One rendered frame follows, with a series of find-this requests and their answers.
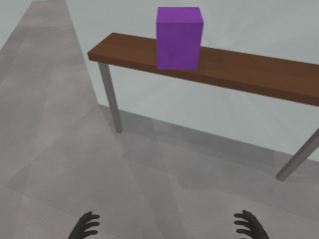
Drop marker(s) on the robot right hand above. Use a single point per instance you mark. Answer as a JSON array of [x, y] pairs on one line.
[[256, 230]]

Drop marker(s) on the table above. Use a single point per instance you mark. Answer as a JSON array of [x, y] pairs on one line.
[[282, 79]]

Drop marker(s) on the robot left hand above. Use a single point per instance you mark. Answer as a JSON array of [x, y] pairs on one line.
[[79, 231]]

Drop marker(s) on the carton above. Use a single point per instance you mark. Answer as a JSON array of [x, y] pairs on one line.
[[179, 33]]

